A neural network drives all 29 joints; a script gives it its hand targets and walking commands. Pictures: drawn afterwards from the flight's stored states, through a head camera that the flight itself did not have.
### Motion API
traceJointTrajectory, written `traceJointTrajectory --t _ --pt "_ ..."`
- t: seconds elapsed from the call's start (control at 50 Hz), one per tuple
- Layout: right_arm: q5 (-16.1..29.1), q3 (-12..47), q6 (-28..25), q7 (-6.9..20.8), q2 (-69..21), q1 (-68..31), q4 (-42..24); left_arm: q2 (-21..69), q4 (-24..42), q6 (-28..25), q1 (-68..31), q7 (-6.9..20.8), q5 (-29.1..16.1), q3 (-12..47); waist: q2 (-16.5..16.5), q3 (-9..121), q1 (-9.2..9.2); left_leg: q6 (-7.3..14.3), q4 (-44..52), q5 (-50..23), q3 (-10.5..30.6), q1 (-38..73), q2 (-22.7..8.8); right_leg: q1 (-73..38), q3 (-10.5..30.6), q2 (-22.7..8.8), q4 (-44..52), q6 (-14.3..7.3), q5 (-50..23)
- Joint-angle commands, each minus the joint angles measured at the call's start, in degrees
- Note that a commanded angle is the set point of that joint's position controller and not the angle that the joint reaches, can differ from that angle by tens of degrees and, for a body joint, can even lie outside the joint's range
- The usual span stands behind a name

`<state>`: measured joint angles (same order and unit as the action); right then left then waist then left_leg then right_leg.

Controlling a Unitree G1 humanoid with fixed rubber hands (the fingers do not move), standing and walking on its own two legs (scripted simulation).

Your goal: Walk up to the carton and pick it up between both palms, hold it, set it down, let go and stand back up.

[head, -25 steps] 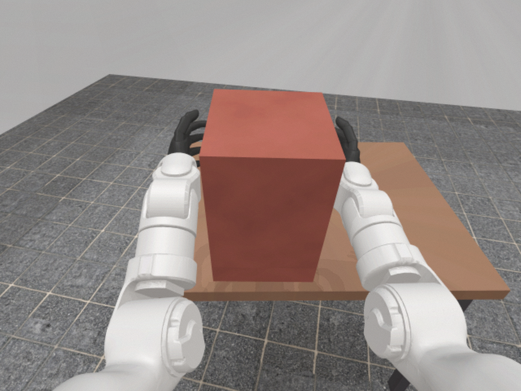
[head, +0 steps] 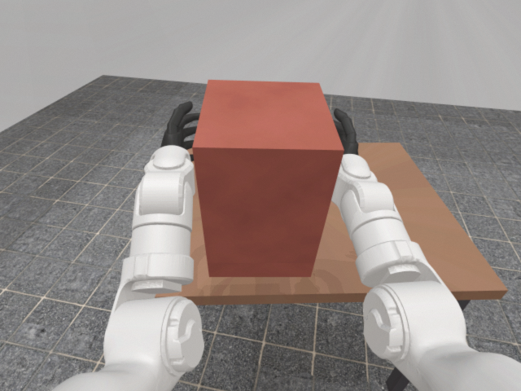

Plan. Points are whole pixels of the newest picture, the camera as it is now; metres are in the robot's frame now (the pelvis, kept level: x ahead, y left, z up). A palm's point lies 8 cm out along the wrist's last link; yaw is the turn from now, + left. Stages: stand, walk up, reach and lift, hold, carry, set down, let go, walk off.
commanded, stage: reach and lift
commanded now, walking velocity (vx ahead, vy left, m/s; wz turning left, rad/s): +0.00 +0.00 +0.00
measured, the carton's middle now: (262, 183) +0.37 +0.01 +0.19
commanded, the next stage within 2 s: hold in 0.62 s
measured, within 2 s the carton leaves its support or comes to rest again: neither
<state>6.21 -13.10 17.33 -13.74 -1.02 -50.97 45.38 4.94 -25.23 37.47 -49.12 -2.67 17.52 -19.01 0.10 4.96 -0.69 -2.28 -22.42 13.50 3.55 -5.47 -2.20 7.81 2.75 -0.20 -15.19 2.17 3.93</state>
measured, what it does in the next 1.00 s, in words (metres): stands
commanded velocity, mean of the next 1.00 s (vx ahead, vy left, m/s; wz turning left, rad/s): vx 0.00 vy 0.00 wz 0.00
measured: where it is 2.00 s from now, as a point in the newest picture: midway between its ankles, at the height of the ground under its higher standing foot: outside the picture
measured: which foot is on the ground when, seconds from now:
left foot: down 0.00-1.00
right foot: down 0.00-1.00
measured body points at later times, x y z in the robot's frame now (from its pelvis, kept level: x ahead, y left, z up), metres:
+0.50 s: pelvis +0.00 +0.00 +0.00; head -0.07 +0.01 +0.44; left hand +0.38 +0.14 +0.25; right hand +0.40 -0.12 +0.23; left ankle -0.01 +0.14 -0.75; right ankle +0.05 -0.15 -0.75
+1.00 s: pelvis -0.01 +0.00 +0.00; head -0.08 +0.01 +0.44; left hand +0.37 +0.14 +0.27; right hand +0.39 -0.11 +0.25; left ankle -0.01 +0.14 -0.75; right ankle +0.05 -0.15 -0.75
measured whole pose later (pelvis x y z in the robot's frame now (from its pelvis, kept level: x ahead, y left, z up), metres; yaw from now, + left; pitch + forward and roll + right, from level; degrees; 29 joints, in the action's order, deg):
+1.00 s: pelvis -0.01 +0.00 +0.00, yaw +0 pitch -5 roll -1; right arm 11.6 -10.0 25.1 -16.7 -0.9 -51.0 36.7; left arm 4.8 -15.1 46.4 -49.1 -1.4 17.6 -19.0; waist 0.1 5.0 -1.0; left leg -2.3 -22.4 13.3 3.6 -4.0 -2.2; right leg 6.3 2.8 -0.2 -15.2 2.2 3.8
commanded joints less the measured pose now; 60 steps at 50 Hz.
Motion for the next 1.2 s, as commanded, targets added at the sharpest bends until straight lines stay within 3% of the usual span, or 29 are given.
traceJointTrajectory --t 0.0,0.1,0.22,0.4,0.46,0.5,0.56,0.74,0.76,0.92,0.98,1.04,1.18 --pt "6.1 22.6 -1.1 3.5 -34.3 -51.8 -19.3 34.4 2.5 -1.0 -36.3 8.4 -6.5 23.6 -1.3 17.6 -8.28 0.3 5.2 -9.0 -4.5 -2.3 5.2 -23.1 -6.2 4.2 -0.7 1.2 -6.4" --pt "7.9 25.2 -0.4 3.0 -34.9 -51.7 -21.8 34.9 4.5 -0.3 -35.8 8.2 -7.2 25.3 -1.3 19.8 -8.23 -0.2 4.3 -12.0 -4.3 -1.1 5.6 -24.1 -6.3 4.6 -1.2 1.4 -9.9" --pt "7.9 24.1 1.0 2.6 -33.3 -49.6 -20.6 34.1 3.5 1.6 -33.6 8.8 -5.9 24.1 -0.7 15.9 -8.6 -0.2 5.0 -9.8 -4.4 -1.9 5.3 -23.1 -6.2 4.5 -0.6 1.2 -7.3" --pt "9.7 26.4 2.5 2.3 -34.1 -51.1 -24.1 35.1 6.2 2.8 -34.7 8.7 -7.0 26.1 -0.9 18.1 -8.41 -0.4 4.5 -10.7 -3.9 -1.9 5.4 -23.6 -6.2 4.9 -0.9 1.0 -8.3" --pt "9.1 25.2 3.3 2.3 -33.3 -49.7 -21.8 34.9 6.0 3.5 -34.8 9.0 -6.4 25.6 -0.3 15.2 -8.77 -0.4 5.2 -8.2 -4.0 -2.5 5.1 -22.5 -6.2 4.7 -0.5 0.7 -5.3" --pt "9.8 26.0 3.4 2.2 -33.6 -51.1 -23.6 34.4 6.2 3.8 -34.8 9.0 -6.6 25.6 -0.8 16.3 -8.08 -0.1 5.2 -8.4 -4.0 -2.7 5.2 -22.8 -6.1 4.7 -0.7 0.8 -5.7" --pt "11.0 27.7 3.7 1.9 -34.6 -51.6 -25.7 35.8 8.7 3.8 -36.1 8.6 -8.0 28.0 -0.6 18.9 -8.46 -0.5 4.2 -11.3 -3.5 -1.8 5.4 -23.5 -6.0 5.0 -1.1 0.9 -8.7" --pt "12.2 28.5 5.5 1.2 -33.3 -51.1 -27.5 35.3 9.4 6.3 -33.9 9.3 -7.6 28.3 0.1 18.1 -8.37 -0.9 4.1 -10.7 -3.6 -2.4 5.3 -23.7 -6.0 5.1 -1.1 0.6 -8.3" --pt "12.1 27.8 5.8 1.3 -32.9 -51.0 -26.7 35.8 8.6 6.6 -34.2 9.3 -7.5 28.3 0.5 16.5 -9.12 -0.9 4.4 -9.7 -3.6 -2.7 5.1 -22.7 -6.0 5.1 -0.7 0.4 -6.7" --pt "13.3 29.1 6.9 0.9 -33.7 -51.8 -29.1 36.0 10.9 7.6 -34.4 9.3 -8.0 29.4 0.4 18.6 -8.46 -0.9 3.9 -10.8 -3.3 -2.5 5.1 -24.0 -5.8 5.2 -1.2 0.3 -8.3" --pt "12.8 28.2 7.3 0.9 -33.3 -51.6 -27.5 35.6 9.3 7.8 -34.9 9.4 -7.5 28.9 0.5 16.5 -8.81 -0.8 4.4 -7.8 -3.4 -3.7 5.1 -22.6 -5.9 5.1 -0.7 0.2 -5.4" --pt "12.8 28.0 7.7 1.1 -33.3 -51.3 -26.7 34.5 9.1 8.0 -35.2 9.6 -7.0 27.4 0.4 16.0 -7.8 -0.6 4.8 -7.2 -3.6 -4.4 5.0 -22.7 -5.8 5.0 -0.8 0.3 -4.7" --pt "13.5 28.7 7.7 0.9 -34.0 -52.2 -28.9 35.4 10.2 7.8 -35.3 9.6 -7.9 28.8 0.4 18.3 -8.11 -0.9 4.2 -8.9 -3.6 -3.8 5.1 -23.7 -5.8 5.3 -1.0 0.2 -6.5"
